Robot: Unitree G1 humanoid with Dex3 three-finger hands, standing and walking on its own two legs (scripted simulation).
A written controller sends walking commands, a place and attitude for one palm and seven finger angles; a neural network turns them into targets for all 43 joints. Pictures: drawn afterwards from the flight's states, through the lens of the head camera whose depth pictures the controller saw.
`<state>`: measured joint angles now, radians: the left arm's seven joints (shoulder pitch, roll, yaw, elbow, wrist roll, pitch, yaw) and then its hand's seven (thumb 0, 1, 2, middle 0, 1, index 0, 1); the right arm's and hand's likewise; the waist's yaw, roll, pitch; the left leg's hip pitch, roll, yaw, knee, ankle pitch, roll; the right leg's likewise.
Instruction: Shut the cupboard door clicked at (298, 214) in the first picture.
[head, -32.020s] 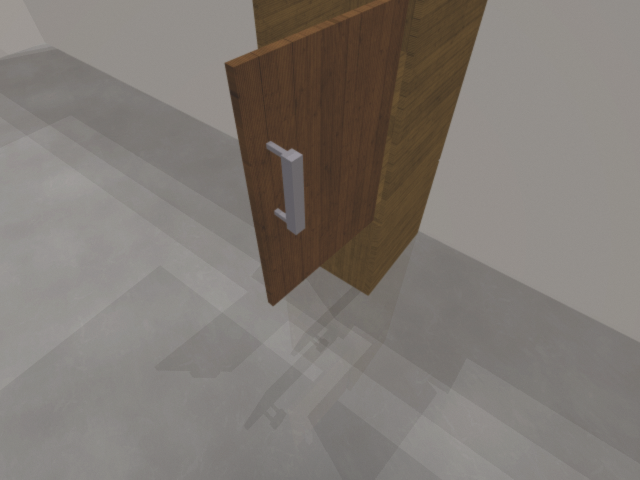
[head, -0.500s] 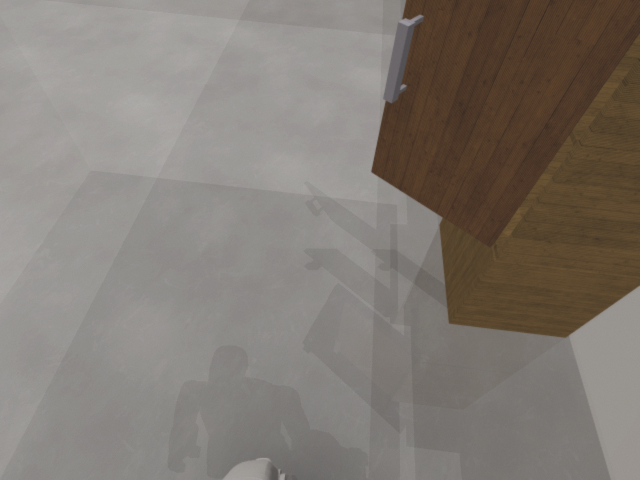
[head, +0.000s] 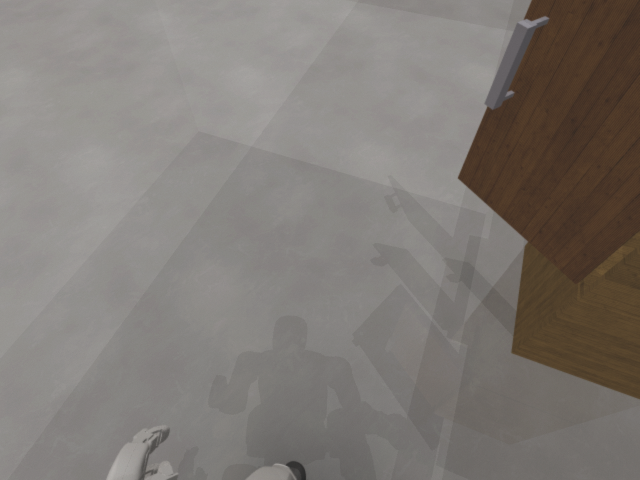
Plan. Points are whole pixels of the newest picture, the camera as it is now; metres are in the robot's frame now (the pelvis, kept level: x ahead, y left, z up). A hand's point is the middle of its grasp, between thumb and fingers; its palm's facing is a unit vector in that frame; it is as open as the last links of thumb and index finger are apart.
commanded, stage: walk to a spot facing it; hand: left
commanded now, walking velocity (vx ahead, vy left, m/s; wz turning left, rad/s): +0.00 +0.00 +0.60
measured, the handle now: (516, 64) +0.83 -0.36 +0.03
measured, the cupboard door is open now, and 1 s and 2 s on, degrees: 54 54 54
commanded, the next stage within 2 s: turn to face it in 1.26 s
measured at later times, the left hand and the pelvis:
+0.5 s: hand out of the picture -0.04 +0.22 -0.19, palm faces +0.35 -0.90 -0.25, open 7.4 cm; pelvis +0.02 +0.01 -0.01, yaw +19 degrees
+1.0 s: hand (152, 459) +0.16 +0.24 -0.14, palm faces +0.55 -0.79 -0.25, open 7.4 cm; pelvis +0.18 +0.03 +0.01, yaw +36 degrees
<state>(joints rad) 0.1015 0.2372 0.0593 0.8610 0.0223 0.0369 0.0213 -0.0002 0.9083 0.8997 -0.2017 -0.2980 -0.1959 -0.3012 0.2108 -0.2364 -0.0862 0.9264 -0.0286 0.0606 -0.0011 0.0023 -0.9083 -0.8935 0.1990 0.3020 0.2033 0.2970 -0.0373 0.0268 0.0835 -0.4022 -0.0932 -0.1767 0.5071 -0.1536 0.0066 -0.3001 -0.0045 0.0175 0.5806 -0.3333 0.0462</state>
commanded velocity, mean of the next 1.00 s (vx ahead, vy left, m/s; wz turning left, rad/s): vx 0.18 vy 0.00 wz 0.59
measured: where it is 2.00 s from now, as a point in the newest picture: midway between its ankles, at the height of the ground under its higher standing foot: (274, 424)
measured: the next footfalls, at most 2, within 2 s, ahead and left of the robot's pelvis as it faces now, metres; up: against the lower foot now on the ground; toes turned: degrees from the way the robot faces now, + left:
right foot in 0.02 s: +0.02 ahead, -0.13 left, +0.00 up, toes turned +2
left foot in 0.42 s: +0.01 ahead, +0.12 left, +0.00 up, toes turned +21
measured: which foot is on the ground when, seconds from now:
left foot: down 0.00-0.00, up 0.02-0.40, down 0.42-0.84, up 0.86-1.00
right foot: up 0.00-0.00, down 0.02-0.42, up 0.44-0.82, down 0.84-1.00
